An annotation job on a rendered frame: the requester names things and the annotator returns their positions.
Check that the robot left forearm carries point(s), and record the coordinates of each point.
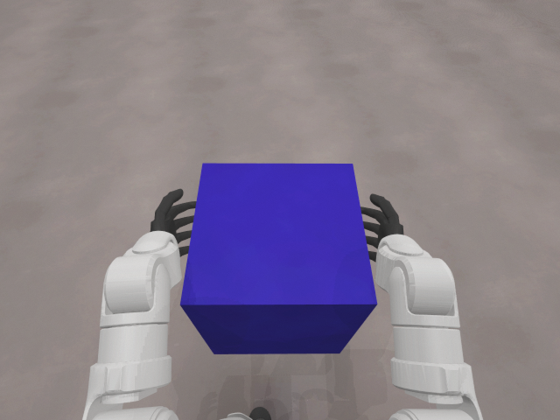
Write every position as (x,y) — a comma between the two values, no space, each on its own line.
(132,358)

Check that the robot right forearm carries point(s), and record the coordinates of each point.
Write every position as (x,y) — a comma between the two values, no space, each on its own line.
(428,362)

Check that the robot left hand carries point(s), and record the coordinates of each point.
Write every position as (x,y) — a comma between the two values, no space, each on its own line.
(165,214)

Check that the robot right hand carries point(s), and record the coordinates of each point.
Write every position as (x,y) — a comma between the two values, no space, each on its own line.
(388,219)

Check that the carton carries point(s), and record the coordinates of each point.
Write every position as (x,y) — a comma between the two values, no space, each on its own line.
(278,259)

